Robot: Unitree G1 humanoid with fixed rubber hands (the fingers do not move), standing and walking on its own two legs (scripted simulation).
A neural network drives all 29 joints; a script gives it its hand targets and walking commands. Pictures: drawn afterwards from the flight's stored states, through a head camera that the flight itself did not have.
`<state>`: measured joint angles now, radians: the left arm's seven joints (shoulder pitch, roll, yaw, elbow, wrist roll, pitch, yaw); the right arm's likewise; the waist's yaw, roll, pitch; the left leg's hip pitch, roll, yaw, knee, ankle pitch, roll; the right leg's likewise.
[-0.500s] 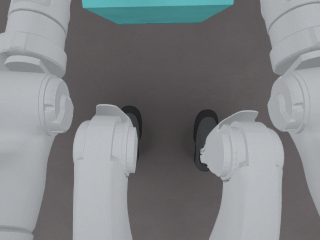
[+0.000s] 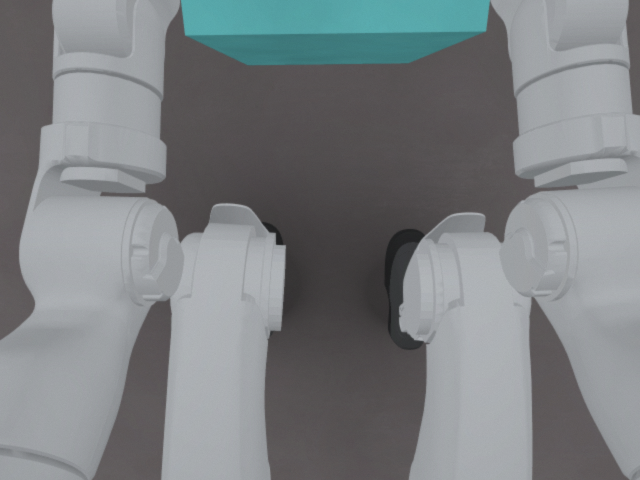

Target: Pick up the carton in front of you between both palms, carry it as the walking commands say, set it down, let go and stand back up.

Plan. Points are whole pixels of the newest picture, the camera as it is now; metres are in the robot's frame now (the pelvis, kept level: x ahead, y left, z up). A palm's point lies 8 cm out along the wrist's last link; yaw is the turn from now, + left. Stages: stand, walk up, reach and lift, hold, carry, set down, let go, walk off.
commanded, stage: reach and lift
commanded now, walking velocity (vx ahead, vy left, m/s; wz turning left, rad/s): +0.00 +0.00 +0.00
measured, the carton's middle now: out of the picture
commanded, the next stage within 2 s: none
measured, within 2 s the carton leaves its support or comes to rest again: neither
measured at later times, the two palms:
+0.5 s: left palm out of the picture +0.50 +0.18 +0.05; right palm out of the picture +0.51 -0.12 +0.05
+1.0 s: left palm out of the picture +0.45 +0.17 +0.21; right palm out of the picture +0.46 -0.13 +0.21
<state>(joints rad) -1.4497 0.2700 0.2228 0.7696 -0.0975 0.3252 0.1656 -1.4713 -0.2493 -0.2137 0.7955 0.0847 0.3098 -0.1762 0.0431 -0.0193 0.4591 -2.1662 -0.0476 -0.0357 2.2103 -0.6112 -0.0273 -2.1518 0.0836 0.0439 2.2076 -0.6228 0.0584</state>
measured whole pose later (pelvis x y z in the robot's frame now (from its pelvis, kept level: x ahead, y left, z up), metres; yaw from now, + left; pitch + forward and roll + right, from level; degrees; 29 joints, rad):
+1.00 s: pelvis +0.04 -0.01 +0.25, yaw +1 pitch +33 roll +0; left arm -0.74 -0.07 0.44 0.60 0.25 0.40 0.01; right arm -0.74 0.10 -0.44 0.62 -0.22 0.38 -0.05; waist 0.02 -0.02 -0.23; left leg -1.46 -0.04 -0.06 1.33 -0.45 -0.03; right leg -1.45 0.06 0.07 1.33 -0.47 0.03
